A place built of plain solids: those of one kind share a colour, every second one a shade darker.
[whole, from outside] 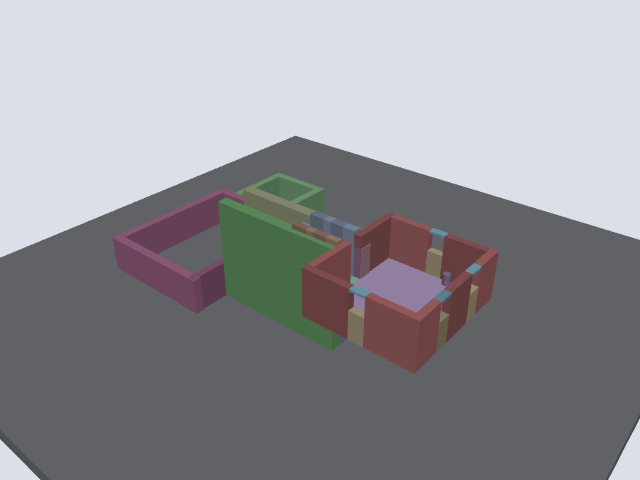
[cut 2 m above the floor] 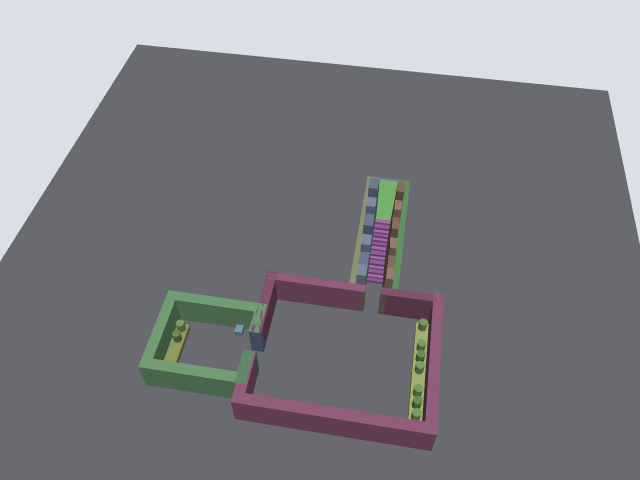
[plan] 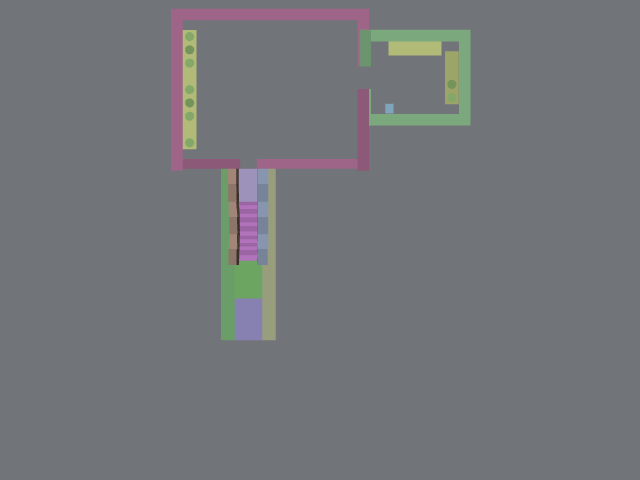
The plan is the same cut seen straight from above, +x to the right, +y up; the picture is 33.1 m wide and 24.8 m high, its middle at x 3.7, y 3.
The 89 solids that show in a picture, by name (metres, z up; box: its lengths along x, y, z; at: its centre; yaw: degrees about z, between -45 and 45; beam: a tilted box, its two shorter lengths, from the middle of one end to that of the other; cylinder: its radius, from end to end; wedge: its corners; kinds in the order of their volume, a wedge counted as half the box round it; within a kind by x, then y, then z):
{
 "wall_chamber_1": {"box": [0.6, 8.37, 2.76], "at": [-3.69, 10.77, 1.08]},
 "wall_chamber_2": {"box": [3.47, 0.5, 2.76], "at": [-2.16, 6.93, 1.08]},
 "wall_chamber_3": {"box": [10.23, 0.6, 2.76], "at": [1.12, 14.65, 1.08]},
 "wall_chamber_4": {"box": [5.71, 0.5, 2.76], "at": [3.28, 6.93, 1.08]},
 "wall_chamber_5": {"box": [0.6, 4.23, 2.76], "at": [5.94, 8.69, 1.08]},
 "wall_chamber_6": {"box": [0.6, 2.99, 2.76], "at": [5.94, 13.45, 1.08]},
 "mass_rock_left_1": {"box": [0.7, 8.86, 7.13], "at": [-1.06, 2.25, 3.26]},
 "mass_rock_right_1": {"box": [0.7, 8.86, 7.13], "at": [1.06, 2.25, 3.26]},
 "wall_yard_1": {"box": [0.45, 2.94, 3.0], "at": [-3.71, -7.53, 5.47]},
 "wall_yard_2": {"box": [0.45, 2.94, 3.0], "at": [-3.71, -3.65, 5.47]},
 "wall_yard_3": {"box": [1.88, 0.45, 3.0], "at": [-2.99, -8.77, 5.47]},
 "wall_yard_4": {"box": [3.51, 0.45, 3.0], "at": [-2.18, -2.4, 5.47]},
 "wall_yard_5": {"box": [2.04, 0.45, 3.0], "at": [-0.08, -8.77, 5.47]},
 "wall_yard_6": {"box": [3.34, 0.45, 3.0], "at": [2.1, -2.4, 5.47]},
 "wall_yard_7": {"box": [1.88, 0.45, 3.0], "at": [2.83, -8.77, 5.47]},
 "wall_yard_8": {"box": [0.45, 2.94, 3.0], "at": [3.54, -7.53, 5.47]},
 "wall_yard_9": {"box": [0.45, 2.94, 3.0], "at": [3.54, -3.65, 5.47]},
 "wall_side_chamber_1": {"box": [0.6, 1.9, 2.61], "at": [6.04, 9.86, 1.0]},
 "wall_side_chamber_2": {"box": [0.6, 1.9, 2.61], "at": [6.04, 12.91, 1.0]},
 "wall_side_chamber_3": {"box": [5.74, 0.6, 2.61], "at": [8.61, 9.21, 1.0]},
 "wall_side_chamber_4": {"box": [5.74, 0.6, 2.61], "at": [8.61, 13.56, 1.0]},
 "wall_side_chamber_5": {"box": [0.6, 4.95, 2.61], "at": [11.18, 11.38, 1.0]},
 "fill_under_steps_1": {"wedge": [[-0.72, -0.02, -0.3], [-0.72, -0.02, 3.94], [-0.72, 5.13, -0.3], [-0.72, 5.13, -0.24], [0.72, -0.02, -0.3], [0.72, -0.02, 3.94], [0.72, 5.13, -0.3], [0.72, 5.13, -0.24]]},
 "mass_under_head_1": {"box": [1.44, 2.17, 4.27], "at": [0.0, -1.09, 1.83]},
 "floor_yard_1": {"box": [6.8, 5.92, 0.3], "at": [-0.08, -5.59, 4.12]},
 "rock_left_1": {"wedge": [[-1.06, -2.18, 3.73], [-1.06, -2.18, 7.13], [-1.06, -1.36, 3.73], [-1.06, -1.36, 7.13], [-0.64, -1.36, 7.13], [-0.62, -2.18, 7.13], [-0.49, -1.36, 3.73], [-0.48, -2.18, 3.73]]},
 "rock_left_2": {"wedge": [[-1.06, -1.36, 3.73], [-1.06, -1.36, 7.13], [-1.06, -0.5, 3.73], [-1.06, -0.5, 7.13], [-0.64, -1.36, 7.13], [-0.64, -0.5, 7.13], [-0.49, -1.36, 3.73], [-0.49, -0.5, 3.73]]},
 "rock_left_3": {"wedge": [[-1.06, -0.5, 3.73], [-1.06, -0.5, 7.13], [-1.06, 0.0, 3.73], [-1.06, 0.0, 7.13], [-0.64, -0.5, 7.13], [-0.64, 0.0, 7.13], [-0.49, -0.5, 3.73], [-0.49, 0.0, 3.73]]},
 "rock_left_4": {"wedge": [[-1.06, 0.0, 2.85], [-1.06, 0.0, 7.13], [-1.06, 1.02, 2.85], [-1.06, 1.02, 7.13], [-0.66, 1.02, 7.13], [-0.64, 0.0, 7.13], [-0.48, 1.02, 2.85], [-0.45, 0.0, 2.85]]},
 "rock_left_5": {"wedge": [[-1.05, 5.9, -0.54], [-1.05, 5.9, 2.86], [-1.05, 6.68, -0.54], [-1.05, 6.68, 2.86], [-0.62, 5.9, 2.86], [-0.62, 6.68, 2.86], [-0.48, 5.9, -0.54], [-0.48, 6.68, -0.54]]},
 "rock_left_6": {"wedge": [[-1.04, 4.98, -0.54], [-1.04, 4.98, 2.86], [-1.04, 5.9, -0.54], [-1.04, 5.9, 2.86], [-0.62, 5.9, 2.86], [-0.61, 4.98, 2.86], [-0.48, 5.9, -0.54], [-0.46, 4.98, -0.54]]},
 "rock_left_7": {"wedge": [[-1.03, 1.71, 1.55], [-1.03, 1.71, 5.66], [-1.03, 2.54, 1.55], [-1.03, 2.54, 5.66], [-0.62, 1.71, 5.66], [-0.61, 2.54, 5.66], [-0.44, 1.71, 1.55], [-0.43, 2.54, 1.55]]},
 "rock_left_8": {"wedge": [[-1.01, 4.19, -0.54], [-1.01, 4.19, 3.53], [-1.01, 4.98, -0.54], [-1.01, 4.98, 3.53], [-0.63, 4.98, 3.53], [-0.56, 4.19, 3.53], [-0.46, 4.98, -0.54], [-0.39, 4.19, -0.54]]},
 "rock_left_9": {"wedge": [[-1.0, 2.54, 0.9], [-1.0, 2.54, 4.95], [-1.0, 3.29, 0.9], [-1.0, 3.29, 4.95], [-0.59, 3.29, 4.95], [-0.58, 2.54, 4.95], [-0.42, 3.29, 0.9], [-0.4, 2.54, 0.9]]},
 "rock_left_10": {"wedge": [[-0.99, 3.29, 0.13], [-0.99, 3.29, 4.3], [-0.99, 4.19, 0.13], [-0.99, 4.19, 4.3], [-0.59, 4.19, 4.3], [-0.56, 3.29, 4.3], [-0.42, 4.19, 0.13], [-0.38, 3.29, 0.13]]},
 "rock_right_1": {"wedge": [[0.44, -2.18, 3.73], [0.45, -2.18, 7.13], [0.45, -1.36, 3.73], [0.46, -1.36, 7.13], [1.0, -2.18, 3.73], [1.0, -2.18, 7.13], [1.0, -1.36, 3.73], [1.0, -1.36, 7.13]]},
 "rock_right_2": {"wedge": [[0.44, 1.71, 1.55], [0.45, 1.71, 5.66], [0.46, 2.54, 1.55], [0.47, 2.54, 5.66], [1.0, 1.71, 1.55], [1.0, 1.71, 5.66], [1.0, 2.54, 1.55], [1.0, 2.54, 5.66]]},
 "rock_right_3": {"wedge": [[0.45, -1.36, 3.73], [0.45, -0.5, 3.73], [0.46, -1.36, 7.13], [0.46, -0.5, 7.13], [1.0, -1.36, 3.73], [1.0, -1.36, 7.13], [1.0, -0.5, 3.73], [1.0, -0.5, 7.13]]},
 "rock_right_4": {"wedge": [[0.45, -0.5, 3.73], [0.45, 0.0, 3.73], [0.45, 0.0, 7.13], [0.46, -0.5, 7.13], [1.0, -0.5, 3.73], [1.0, -0.5, 7.13], [1.0, 0.0, 3.73], [1.0, 0.0, 7.13]]},
 "rock_right_5": {"wedge": [[0.45, 0.0, 2.85], [0.45, 0.0, 7.13], [0.46, 1.02, 2.85], [0.47, 1.02, 7.13], [1.01, 0.0, 2.85], [1.01, 0.0, 7.13], [1.01, 1.02, 2.85], [1.01, 1.02, 7.13]]},
 "rock_right_6": {"wedge": [[0.46, 2.54, 0.9], [0.47, 2.54, 4.95], [0.48, 3.29, 0.9], [0.48, 3.29, 4.95], [1.02, 2.54, 0.9], [1.02, 2.54, 4.95], [1.02, 3.29, 0.9], [1.02, 3.29, 4.95]]},
 "rock_right_7": {"wedge": [[0.47, 3.29, 0.13], [0.48, 3.29, 4.3], [0.48, 4.19, 0.13], [0.48, 4.19, 4.3], [1.03, 3.29, 0.13], [1.03, 3.29, 4.3], [1.03, 4.19, 0.13], [1.03, 4.19, 4.3]]},
 "rock_right_8": {"wedge": [[0.47, 4.19, -0.54], [0.48, 4.19, 3.53], [0.48, 4.98, -0.54], [0.48, 4.98, 3.53], [1.03, 4.19, -0.54], [1.03, 4.19, 3.53], [1.03, 4.98, -0.54], [1.03, 4.98, 3.53]]},
 "rock_right_9": {"wedge": [[0.48, 4.98, -0.54], [0.48, 4.98, 2.86], [0.48, 5.9, -0.54], [0.48, 5.9, 2.86], [1.03, 4.98, -0.54], [1.03, 4.98, 2.86], [1.03, 5.9, -0.54], [1.03, 5.9, 2.86]]},
 "rock_right_10": {"wedge": [[0.48, 5.9, -0.54], [0.48, 5.9, 2.86], [0.48, 6.68, -0.54], [0.48, 6.68, 2.86], [1.03, 5.9, -0.54], [1.03, 5.9, 2.86], [1.03, 6.68, -0.54], [1.03, 6.68, 2.86]]},
 "bench_1": {"box": [0.72, 6.17, 0.52], "at": [-3.03, 10.77, 0.21]},
 "bench_2": {"box": [2.74, 0.72, 0.54], "at": [8.61, 12.9, 0.22]},
 "bench_3": {"box": [0.72, 2.75, 0.47], "at": [10.52, 11.38, 0.18]},
 "wall_yard_under_light_1": {"box": [0.45, 0.95, 1.75], "at": [-3.71, -5.59, 4.84]},
 "wall_yard_under_light_2": {"box": [0.95, 0.45, 1.75], "at": [-1.58, -8.77, 4.84]},
 "wall_yard_under_light_3": {"box": [0.95, 0.45, 1.75], "at": [1.42, -8.77, 4.84]},
 "wall_yard_under_light_4": {"box": [0.45, 0.95, 1.75], "at": [3.54, -5.59, 4.84]},
 "floor_lower_1": {"box": [1.8, 2.06, 0.4], "at": [0.0, 5.65, -0.2]},
 "tread_1": {"wedge": [[-0.72, 1.93, 2.0], [-0.72, 1.93, 2.47], [-0.72, 2.21, 2.0], [-0.72, 2.21, 2.46], [0.72, 1.94, 2.0], [0.72, 1.94, 2.47], [0.72, 2.21, 2.0], [0.72, 2.21, 2.46]]},
 "tread_2": {"wedge": [[-0.72, 2.17, 1.8], [-0.72, 2.17, 2.3], [-0.72, 2.48, 1.8], [-0.72, 2.48, 2.28], [0.72, 2.16, 1.8], [0.72, 2.16, 2.3], [0.72, 2.48, 1.8], [0.72, 2.48, 2.28]]},
 "tread_3": {"wedge": [[-0.72, 2.44, 1.64], [-0.72, 2.44, 2.11], [-0.72, 2.67, 1.64], [-0.72, 2.67, 2.1], [0.72, 2.44, 1.64], [0.72, 2.44, 2.09], [0.72, 2.67, 1.64], [0.72, 2.67, 2.09]]},
 "tread_4": {"wedge": [[-0.72, 2.63, 1.47], [-0.72, 2.63, 1.94], [-0.72, 2.85, 1.47], [-0.72, 2.85, 1.93], [0.72, 2.63, 1.47], [0.72, 2.63, 1.94], [0.72, 2.85, 1.47], [0.72, 2.85, 1.93]]},
 "tread_5": {"wedge": [[-0.72, 2.81, 1.27], [-0.72, 2.81, 1.76], [-0.72, 3.03, 1.27], [-0.72, 3.03, 1.76], [0.72, 2.81, 1.27], [0.72, 2.81, 1.77], [0.72, 3.03, 1.27], [0.72, 3.03, 1.76]]},
 "tread_6": {"wedge": [[-0.72, 2.99, 1.1], [-0.72, 2.99, 1.56], [-0.72, 3.22, 1.1], [-0.72, 3.22, 1.55], [0.72, 2.99, 1.1], [0.72, 2.99, 1.57], [0.72, 3.22, 1.1], [0.72, 3.22, 1.56]]},
 "tread_7": {"wedge": [[-0.72, 3.18, 0.92], [-0.72, 3.18, 1.4], [-0.72, 3.44, 0.92], [-0.72, 3.44, 1.39], [0.72, 3.18, 0.92], [0.72, 3.18, 1.4], [0.72, 3.44, 0.92], [0.72, 3.44, 1.39]]},
 "tread_8": {"wedge": [[-0.72, 3.4, 0.74], [-0.72, 3.4, 1.23], [-0.72, 3.72, 0.74], [-0.72, 3.72, 1.22], [0.72, 3.4, 0.74], [0.72, 3.4, 1.22], [0.72, 3.72, 0.74], [0.72, 3.72, 1.21]]},
 "tread_9": {"wedge": [[-0.72, 3.68, 0.58], [-0.72, 3.68, 1.04], [-0.72, 3.9, 0.58], [-0.72, 3.9, 1.03], [0.72, 3.68, 0.58], [0.72, 3.68, 1.04], [0.72, 3.9, 0.58], [0.72, 3.9, 1.03]]},
 "tread_10": {"wedge": [[-0.72, 3.86, 0.39], [-0.72, 3.86, 0.89], [-0.72, 4.18, 0.39], [-0.72, 4.18, 0.87], [0.72, 3.86, 0.39], [0.72, 3.86, 0.87], [0.72, 4.17, 0.39], [0.72, 4.17, 0.86]]},
 "tread_11": {"wedge": [[-0.72, 4.14, 0.23], [-0.72, 4.14, 0.69], [-0.72, 4.36, 0.23], [-0.72, 4.36, 0.68], [0.72, 4.13, 0.23], [0.72, 4.13, 0.69], [0.72, 4.36, 0.23], [0.72, 4.36, 0.68]]},
 "tread_12": {"wedge": [[-0.72, 4.32, 0.06], [-0.72, 4.32, 0.55], [-0.72, 4.6, 0.06], [-0.72, 4.6, 0.53], [0.72, 4.32, 0.06], [0.72, 4.32, 0.53], [0.72, 4.6, 0.06], [0.72, 4.6, 0.52]]},
 "tread_13": {"wedge": [[-0.72, 4.56, -0.1], [-0.72, 4.56, 0.36], [-0.72, 4.79, -0.1], [-0.72, 4.79, 0.35], [0.72, 4.56, -0.1], [0.72, 4.56, 0.36], [0.72, 4.79, -0.1], [0.72, 4.79, 0.35]]},
 "tread_14": {"wedge": [[-0.72, 4.75, -0.3], [-0.72, 4.75, 0.2], [-0.72, 4.98, -0.3], [-0.72, 4.98, 0.19], [0.72, 4.75, -0.3], [0.72, 4.75, 0.19], [0.72, 4.98, -0.3], [0.72, 4.98, 0.18]]},
 "cask_1": {"cylinder": 0.23, "from": [-3.03, 8.02, 0.47], "to": [-3.03, 8.02, 1.09]},
 "cask_2": {"cylinder": 0.23, "from": [-3.03, 9.4, 0.47], "to": [-3.03, 9.4, 1.09]},
 "cask_3": {"cylinder": 0.23, "from": [-3.03, 10.08, 0.47], "to": [-3.03, 10.08, 1.09]},
 "cask_4": {"cylinder": 0.23, "from": [-3.03, 10.77, 0.47], "to": [-3.03, 10.77, 1.09]},
 "cask_5": {"cylinder": 0.23, "from": [-3.03, 12.14, 0.47], "to": [-3.03, 12.14, 1.09]},
 "cask_6": {"cylinder": 0.23, "from": [-3.03, 12.82, 0.47], "to": [-3.03, 12.82, 1.09]},
 "cask_7": {"cylinder": 0.23, "from": [-3.03, 13.51, 0.47], "to": [-3.03, 13.51, 1.09]},
 "cask_8": {"cylinder": 0.23, "from": [10.52, 10.35, 0.42], "to": [10.52, 10.35, 1.04]},
 "cask_9": {"cylinder": 0.23, "from": [10.52, 11.04, 0.42], "to": [10.52, 11.04, 1.04]},
 "jamb_side_mouth_1": {"box": [0.7, 0.35, 1.95], "at": [5.99, 10.63, 0.93]},
 "jamb_side_mouth_2": {"box": [0.7, 0.35, 1.95], "at": [5.99, 12.13, 0.93]},
 "jamb_chamber_mouth_1": {"box": [0.35, 0.5, 1.98], "at": [-0.6, 6.93, 0.94]},
 "jamb_chamber_mouth_2": {"box": [0.35, 0.5, 1.98], "at": [0.6, 6.93, 0.94]},
 "jamb_cellar_door_1": {"box": [0.35, 0.45, 1.93], "at": [0.6, -2.4, 5.23]},
 "wall_yard_over_light_1": {"box": [0.45, 0.95, 0.15], "at": [-3.71, -5.59, 6.89]},
 "wall_yard_over_light_2": {"box": [0.95, 0.45, 0.15], "at": [-1.58, -8.77, 6.89]},
 "wall_yard_over_light_3": {"box": [0.95, 0.45, 0.15], "at": [1.42, -8.77, 6.89]},
 "wall_yard_over_light_4": {"box": [0.45, 0.95, 0.15], "at": [3.54, -5.59, 6.89]},
 "threshold_cellar_door_1": {"box": [1.55, 0.45, 0.3], "at": [0.0, -2.4, 4.12]},
 "cask_yard_1": {"cylinder": 0.23, "from": [3.05, -6.6, 4.27], "to": [3.05, -6.6, 4.93]},
 "crate_side_chamber_1": {"box": [0.43, 0.5, 0.49], "at": [7.28, 9.79, 0.19]},
 "door_leaf_cellar_door_1": {"box": [0.83, 0.06, 1.91], "at": [0.88, -2.66, 5.22]}
}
